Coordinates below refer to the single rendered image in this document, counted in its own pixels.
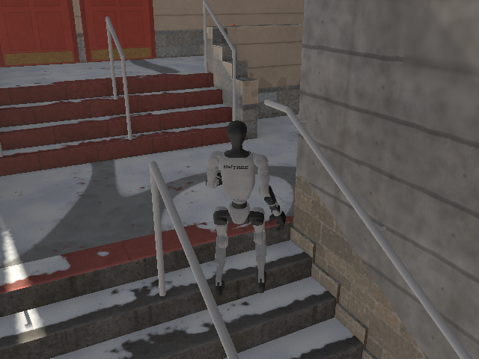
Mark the humanoid robot torso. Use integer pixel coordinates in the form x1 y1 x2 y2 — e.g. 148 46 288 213
219 149 256 224

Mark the right robot hand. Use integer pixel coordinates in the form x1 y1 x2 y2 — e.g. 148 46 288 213
269 211 286 231

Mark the left robot thigh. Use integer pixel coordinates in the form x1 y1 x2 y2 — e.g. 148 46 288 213
213 206 229 248

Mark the robot right upper arm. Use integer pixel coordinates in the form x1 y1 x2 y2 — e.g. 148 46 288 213
253 153 270 197

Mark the robot left upper arm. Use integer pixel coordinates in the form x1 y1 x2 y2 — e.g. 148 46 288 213
207 151 223 188

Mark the right robot forearm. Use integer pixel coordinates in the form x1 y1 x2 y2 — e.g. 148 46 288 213
264 186 282 216

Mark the left robot forearm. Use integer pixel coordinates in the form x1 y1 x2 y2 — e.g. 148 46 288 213
206 176 221 185

